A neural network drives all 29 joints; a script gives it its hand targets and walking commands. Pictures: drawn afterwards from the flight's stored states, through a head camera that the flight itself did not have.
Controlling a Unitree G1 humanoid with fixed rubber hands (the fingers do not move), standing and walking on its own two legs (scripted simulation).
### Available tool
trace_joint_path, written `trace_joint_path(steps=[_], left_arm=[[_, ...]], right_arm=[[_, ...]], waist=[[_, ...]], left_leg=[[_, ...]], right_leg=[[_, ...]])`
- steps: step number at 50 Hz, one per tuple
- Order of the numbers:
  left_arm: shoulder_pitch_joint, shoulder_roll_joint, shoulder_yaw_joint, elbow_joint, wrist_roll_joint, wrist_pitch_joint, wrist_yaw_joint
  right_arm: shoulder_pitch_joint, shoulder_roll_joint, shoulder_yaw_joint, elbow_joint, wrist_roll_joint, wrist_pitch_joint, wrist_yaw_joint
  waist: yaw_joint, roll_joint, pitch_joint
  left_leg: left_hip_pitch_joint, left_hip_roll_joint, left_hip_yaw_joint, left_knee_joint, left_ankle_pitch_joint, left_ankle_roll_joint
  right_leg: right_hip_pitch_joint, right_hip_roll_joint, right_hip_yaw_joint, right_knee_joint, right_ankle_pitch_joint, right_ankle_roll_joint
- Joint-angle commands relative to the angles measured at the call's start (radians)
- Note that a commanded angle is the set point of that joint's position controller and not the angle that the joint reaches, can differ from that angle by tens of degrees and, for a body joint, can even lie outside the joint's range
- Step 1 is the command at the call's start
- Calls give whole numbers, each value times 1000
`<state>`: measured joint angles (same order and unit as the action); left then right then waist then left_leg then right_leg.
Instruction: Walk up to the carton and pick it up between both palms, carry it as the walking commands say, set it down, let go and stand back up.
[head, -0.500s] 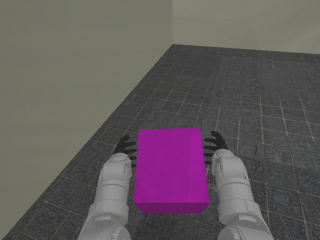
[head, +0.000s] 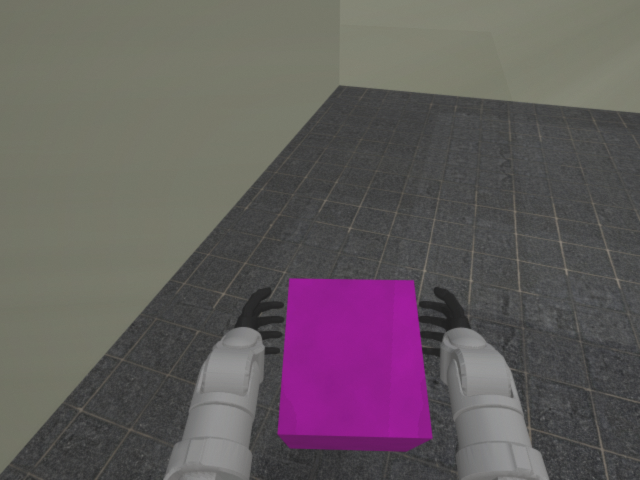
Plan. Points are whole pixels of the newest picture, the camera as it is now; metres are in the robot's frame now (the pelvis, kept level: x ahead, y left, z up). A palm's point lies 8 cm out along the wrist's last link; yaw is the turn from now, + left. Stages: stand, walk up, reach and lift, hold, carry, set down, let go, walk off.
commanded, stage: set down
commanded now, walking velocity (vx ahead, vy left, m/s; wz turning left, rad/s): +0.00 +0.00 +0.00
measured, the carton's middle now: (349, 367) +0.31 -0.05 -0.06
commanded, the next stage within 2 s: none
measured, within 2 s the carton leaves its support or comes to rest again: neither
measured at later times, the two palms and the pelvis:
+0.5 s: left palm (255, 363) +0.31 +0.09 -0.02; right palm (443, 367) +0.27 -0.18 -0.02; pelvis -0.02 +0.00 -0.01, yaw -1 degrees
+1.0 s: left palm (271, 384) +0.33 +0.07 -0.12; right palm (434, 396) +0.28 -0.19 -0.13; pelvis -0.05 -0.02 -0.06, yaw +0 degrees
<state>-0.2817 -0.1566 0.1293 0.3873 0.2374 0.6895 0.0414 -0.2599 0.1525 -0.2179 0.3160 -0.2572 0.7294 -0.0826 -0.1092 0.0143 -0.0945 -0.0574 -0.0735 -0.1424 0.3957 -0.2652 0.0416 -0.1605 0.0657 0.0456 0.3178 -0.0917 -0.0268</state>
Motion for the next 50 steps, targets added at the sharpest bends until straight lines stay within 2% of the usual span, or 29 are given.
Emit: trace_joint_path(steps=[1, 4, 5, 6, 7, 8, 9, 10, 11, 12, 13, 15, 17, 22, 23, 25, 27, 28, 29, 30, 31, 34, 35, 36, 40, 42, 43, 48, 50], left_arm=[[-516, -1019, -396, 27, -190, -74, -254], [-488, -1001, -298, 104, -156, -113, -239], [-486, -1001, -267, 124, -140, -126, -238], [-498, -1025, -269, 158, -143, -132, -235], [-503, -1019, -236, 194, -125, -148, -233], [-551, -1011, -246, 183, -117, -166, -234], [-571, -1027, -240, 207, -110, -179, -233], [-597, -1037, -234, 215, -102, -189, -225], [-639, -1048, -258, 212, -130, -212, -234], [-706, -1030, -244, 216, -117, -229, -237], [-700, -1044, -262, 180, -111, -249, -225], [-662, -1035, -235, 224, -98, -264, -220], [-623, -979, -166, 294, -43, -286, -215], [-596, -983, -152, 377, -28, -371, -208], [-612, -971, -171, 343, -29, -389, -204], [-608, -941, -165, 346, -23, -432, -198], [-654, -914, -174, 321, -25, -462, -189], [-665, -925, -190, 333, -29, -476, -189], [-636, -902, -175, 349, -13, -494, -182], [-603, -883, -145, 396, 6, -503, -180], [-662, -886, -170, 383, -1, -521, -184], [-644, -830, -134, 406, 33, -562, -183], [-636, -866, -172, 404, 25, -570, -184], [-690, -847, -202, 376, -4, -603, -193], [-681, -864, -270, 346, -20, -629, -189], [-718, -840, -261, 346, -16, -635, -191], [-684, -879, -260, 385, -21, -634, -193], [-748, -842, -278, 372, -40, -656, -200], [-729, -826, -235, 435, -16, -646, -200]], right_arm=[[-491, 1035, 437, -33, 236, -25, 273], [-530, 1027, 450, 7, 221, -42, 278], [-597, 1025, 457, -26, 233, -60, 288], [-555, 1010, 410, 25, 202, -61, 279], [-604, 993, 393, 46, 189, -81, 281], [-574, 982, 350, 100, 156, -98, 278], [-628, 1006, 366, 89, 156, -116, 277], [-603, 972, 325, 144, 140, -136, 274], [-605, 997, 319, 155, 115, -150, 270], [-614, 1003, 289, 230, 113, -163, 266], [-572, 1036, 281, 245, 107, -183, 266], [-538, 1004, 272, 272, 83, -208, 256], [-576, 990, 254, 306, 89, -239, 252], [-593, 912, 249, 248, 48, -342, 225], [-524, 922, 227, 310, 30, -351, 219], [-563, 903, 262, 279, 34, -388, 210], [-580, 914, 258, 313, 44, -415, 211], [-565, 903, 255, 308, 43, -437, 203], [-609, 913, 295, 301, 66, -457, 204], [-606, 881, 278, 314, 55, -473, 198], [-640, 852, 276, 282, 49, -497, 192], [-684, 864, 306, 296, 64, -532, 180], [-598, 848, 291, 327, 32, -541, 175], [-656, 893, 339, 278, 66, -567, 167], [-585, 890, 325, 346, 40, -598, 146], [-651, 866, 335, 317, 58, -609, 140], [-710, 890, 394, 223, 78, -624, 134], [-681, 869, 377, 265, 51, -627, 107], [-754, 854, 389, 267, 63, -627, 112]], waist=[[-3, 11, -136], [54, -73, -77], [90, -65, -122], [45, -74, -70], [54, -81, -116], [33, -17, -95], [27, -72, -145], [9, 19, -120], [-21, -77, -180], [12, 30, -123], [-4, 49, -197], [-7, 8, -167], [44, 33, -196], [-16, -18, -209], [-18, -1, -237], [6, -82, -263], [16, -43, -314], [-4, -14, -288], [50, -38, -320], [58, -20, -322], [24, -31, -306], [93, -21, -369], [20, -6, -403], [50, -51, -443], [14, 3, -545], [30, 35, -556], [60, 5, -635], [-1, -44, -649], [62, -38, -651]], left_leg=[[-315, 46, -36, -87, 40, 6], [-334, 50, -35, -84, 8, 27], [-330, 45, -38, -84, 15, 32], [-343, 54, -46, -82, -42, 35], [-338, 50, -50, -71, -8, 31], [-339, 47, -36, -60, -22, 23], [-320, 50, -46, -54, -71, 33], [-339, 49, -38, -44, -37, 17], [-322, 51, -43, -26, -44, 21], [-398, 39, -27, -15, -104, 13], [-362, 41, -40, -11, -14, 9], [-369, 41, -42, 6, 17, 8], [-403, 34, -41, 4, -27, 17], [-449, 18, -37, 54, 53, 10], [-442, 14, -39, 60, 80, 5], [-505, 13, -44, 72, 99, 10], [-504, 12, -42, 93, 65, 9], [-527, 6, -38, 104, 50, 5], [-547, 0, -33, 120, 75, 9], [-569, -7, -26, 125, 52, 7], [-637, -9, -23, 146, 35, 8], [-717, -22, -7, 199, 13, 14], [-688, -27, -9, 194, 28, 0], [-743, -34, -4, 236, 43, 5], [-796, -50, -1, 274, 93, -16], [-870, -47, -4, 312, 34, -16], [-863, -59, 17, 343, 14, -15], [-1001, -67, 17, 414, -22, -13], [-1085, -77, 22, 461, -54, -16]], right_leg=[[368, -34, 59, 70, 111, 15], [318, -30, 50, 88, 65, 23], [340, -33, 58, 95, 71, 17], [301, -27, 60, 106, 17, 14], [304, -26, 59, 112, 44, 14], [257, -26, 58, 126, 32, 4], [232, -15, 51, 138, -24, 12], [210, -21, 56, 151, 23, -6], [211, -10, 49, 154, 11, 1], [209, -27, 63, 166, -46, -9], [214, -19, 56, 184, 55, -13], [198, -20, 59, 186, 75, -14], [204, -27, 68, 192, 43, -10], [130, -15, 71, 235, 141, -4], [130, -8, 71, 240, 176, -8], [136, -5, 63, 261, 209, 8], [96, -8, 61, 277, 166, 5], [66, -15, 70, 276, 155, 0], [62, -7, 71, 293, 176, 8], [72, -8, 70, 295, 156, 7], [43, -9, 72, 314, 166, 10], [45, -12, 98, 345, 127, 16], [17, -1, 78, 349, 163, 10], [44, -12, 110, 369, 182, 23], [7, 8, 86, 425, 263, 14], [-14, 0, 119, 448, 180, 14], [21, 2, 134, 443, 135, 21], [-91, 16, 115, 521, 112, 29], [-115, 16, 141, 540, 54, 32]])
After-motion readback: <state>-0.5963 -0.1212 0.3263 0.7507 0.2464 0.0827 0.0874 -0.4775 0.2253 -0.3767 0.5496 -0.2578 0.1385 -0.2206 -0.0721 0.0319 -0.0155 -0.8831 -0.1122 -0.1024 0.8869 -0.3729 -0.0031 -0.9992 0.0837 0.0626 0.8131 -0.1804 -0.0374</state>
